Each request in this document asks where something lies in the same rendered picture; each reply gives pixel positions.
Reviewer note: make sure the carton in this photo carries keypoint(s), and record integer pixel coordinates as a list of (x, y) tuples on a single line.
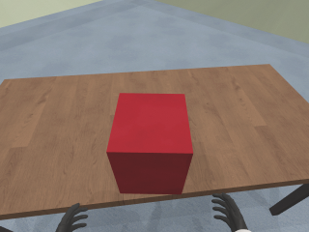
[(150, 147)]

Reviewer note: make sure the left robot hand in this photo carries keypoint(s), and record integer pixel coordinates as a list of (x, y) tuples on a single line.
[(68, 220)]

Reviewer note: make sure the table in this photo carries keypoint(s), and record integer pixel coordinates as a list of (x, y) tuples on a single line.
[(249, 130)]

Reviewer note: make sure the right robot hand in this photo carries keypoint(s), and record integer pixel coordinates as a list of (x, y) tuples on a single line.
[(233, 218)]

